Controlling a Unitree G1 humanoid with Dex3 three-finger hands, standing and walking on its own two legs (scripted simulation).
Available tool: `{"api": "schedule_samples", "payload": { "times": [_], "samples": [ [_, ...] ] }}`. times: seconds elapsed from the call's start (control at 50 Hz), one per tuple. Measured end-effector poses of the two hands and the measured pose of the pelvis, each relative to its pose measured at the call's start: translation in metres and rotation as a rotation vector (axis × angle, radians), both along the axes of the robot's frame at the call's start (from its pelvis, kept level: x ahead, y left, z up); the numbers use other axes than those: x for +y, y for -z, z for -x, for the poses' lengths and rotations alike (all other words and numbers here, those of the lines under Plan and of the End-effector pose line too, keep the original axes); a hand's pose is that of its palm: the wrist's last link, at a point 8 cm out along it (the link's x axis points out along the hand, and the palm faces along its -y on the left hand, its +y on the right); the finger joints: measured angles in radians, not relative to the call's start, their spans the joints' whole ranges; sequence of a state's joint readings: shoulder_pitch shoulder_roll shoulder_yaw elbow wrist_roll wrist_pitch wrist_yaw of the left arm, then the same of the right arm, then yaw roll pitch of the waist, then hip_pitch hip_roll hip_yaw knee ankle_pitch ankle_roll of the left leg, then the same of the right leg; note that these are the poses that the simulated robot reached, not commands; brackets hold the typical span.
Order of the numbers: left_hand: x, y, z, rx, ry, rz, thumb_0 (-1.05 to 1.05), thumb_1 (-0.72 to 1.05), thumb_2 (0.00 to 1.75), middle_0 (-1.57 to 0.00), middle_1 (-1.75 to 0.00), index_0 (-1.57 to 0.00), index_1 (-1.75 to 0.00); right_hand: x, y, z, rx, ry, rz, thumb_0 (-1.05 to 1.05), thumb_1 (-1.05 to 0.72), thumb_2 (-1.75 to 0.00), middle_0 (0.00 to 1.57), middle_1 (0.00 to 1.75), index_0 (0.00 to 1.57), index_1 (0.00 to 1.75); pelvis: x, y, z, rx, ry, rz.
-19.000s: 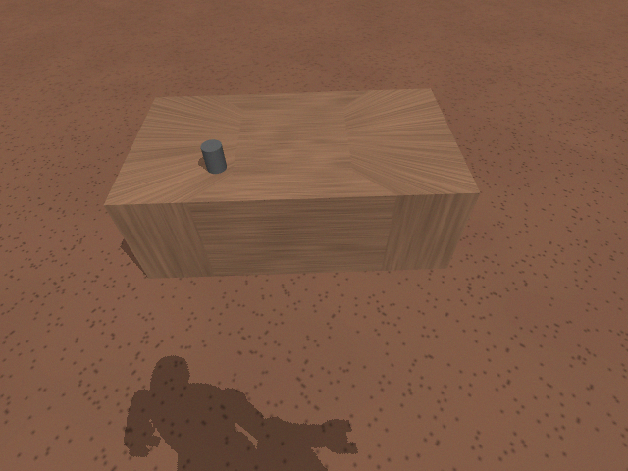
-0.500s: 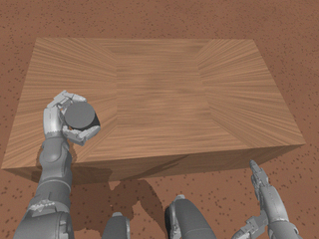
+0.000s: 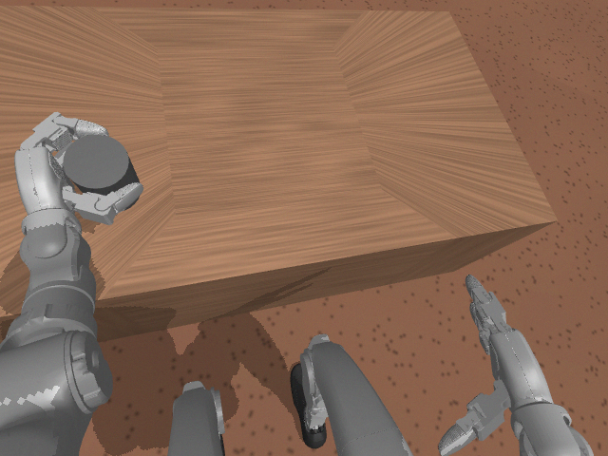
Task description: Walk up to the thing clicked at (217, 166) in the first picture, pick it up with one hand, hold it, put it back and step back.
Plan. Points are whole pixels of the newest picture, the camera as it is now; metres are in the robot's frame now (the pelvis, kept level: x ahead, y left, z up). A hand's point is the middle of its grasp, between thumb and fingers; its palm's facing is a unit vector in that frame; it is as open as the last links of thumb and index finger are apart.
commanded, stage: crouch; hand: left
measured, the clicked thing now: (106, 176) +0.51 +0.17 -0.03
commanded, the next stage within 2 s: lower in 0.34 s
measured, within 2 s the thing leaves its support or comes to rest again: rests again in 1.56 s
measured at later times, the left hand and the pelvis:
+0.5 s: hand (106, 161) +0.54 +0.17 -0.05, palm faces +0.11 -0.99 -0.01, open 10.1 cm; pelvis +0.00 +0.00 -0.02, yaw -1 degrees
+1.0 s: hand (120, 178) +0.55 +0.17 -0.11, palm faces +0.10 -0.99 -0.03, open 10.1 cm; pelvis -0.01 +0.00 -0.06, yaw -2 degrees
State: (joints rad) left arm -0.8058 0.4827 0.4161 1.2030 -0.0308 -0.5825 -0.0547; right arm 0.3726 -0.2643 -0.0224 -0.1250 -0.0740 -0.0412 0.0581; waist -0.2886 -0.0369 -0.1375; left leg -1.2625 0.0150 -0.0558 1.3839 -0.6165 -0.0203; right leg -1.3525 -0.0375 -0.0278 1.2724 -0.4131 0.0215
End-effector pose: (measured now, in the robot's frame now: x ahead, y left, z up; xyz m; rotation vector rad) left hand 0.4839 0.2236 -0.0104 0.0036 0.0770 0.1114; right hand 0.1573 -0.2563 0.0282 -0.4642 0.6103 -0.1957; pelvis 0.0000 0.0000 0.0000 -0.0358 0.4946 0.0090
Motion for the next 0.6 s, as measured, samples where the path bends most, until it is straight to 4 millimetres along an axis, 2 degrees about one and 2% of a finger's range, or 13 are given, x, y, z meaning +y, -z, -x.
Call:
{"api": "schedule_samples", "payload": {
  "times": [0.18,0.38,0.6],
  "samples": [
    [-0.002,0.011,-0.017,0.006,0.000,0.007,-0.02,-0.57,1.11,-0.70,-1.07,-0.83,-1.17,-0.009,-0.008,0.001,0.003,0.010,0.062,0.00,0.51,-0.06,0.06,0.05,0.06,0.06,-0.002,0.007,-0.003,0.026,-0.004,0.008],
    [-0.003,0.022,-0.030,0.010,-0.008,0.002,-0.02,-0.57,1.11,-0.70,-1.07,-0.83,-1.17,-0.004,-0.011,-0.002,-0.015,0.013,0.071,0.00,0.51,-0.06,0.06,0.05,0.06,0.06,0.001,0.013,-0.004,0.046,0.001,0.012],
    [0.000,0.046,-0.035,0.038,0.007,-0.011,-0.02,-0.57,1.11,-0.69,-1.08,-0.82,-1.18,0.000,-0.010,0.003,0.004,0.012,0.109,0.00,0.51,-0.06,0.06,0.05,0.06,0.06,0.005,0.022,-0.002,0.071,0.005,0.026]
  ]
}}
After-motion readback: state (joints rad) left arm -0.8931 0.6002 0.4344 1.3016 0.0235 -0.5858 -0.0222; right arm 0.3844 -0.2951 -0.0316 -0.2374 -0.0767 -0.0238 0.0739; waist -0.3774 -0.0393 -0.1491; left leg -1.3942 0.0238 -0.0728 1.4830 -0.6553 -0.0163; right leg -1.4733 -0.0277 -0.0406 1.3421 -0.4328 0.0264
